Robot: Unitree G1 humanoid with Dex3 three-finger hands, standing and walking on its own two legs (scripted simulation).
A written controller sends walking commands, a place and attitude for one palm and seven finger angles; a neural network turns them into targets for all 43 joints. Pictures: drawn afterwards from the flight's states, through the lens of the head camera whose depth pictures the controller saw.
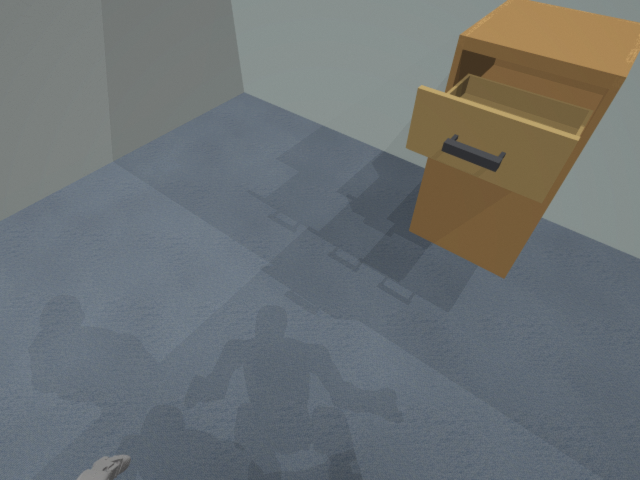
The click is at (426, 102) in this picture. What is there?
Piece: drawer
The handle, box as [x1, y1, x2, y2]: [442, 134, 505, 171]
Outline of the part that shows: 444,142 442,147 443,151 494,171 498,167 505,153 501,152 498,156 495,156 460,143 455,140 458,135 455,134 450,139 448,138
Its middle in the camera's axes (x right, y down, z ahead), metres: +0.38 -0.22 +0.95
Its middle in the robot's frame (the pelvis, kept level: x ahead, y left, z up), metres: +0.87 -0.34 -0.08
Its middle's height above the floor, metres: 0.69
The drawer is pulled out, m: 0.29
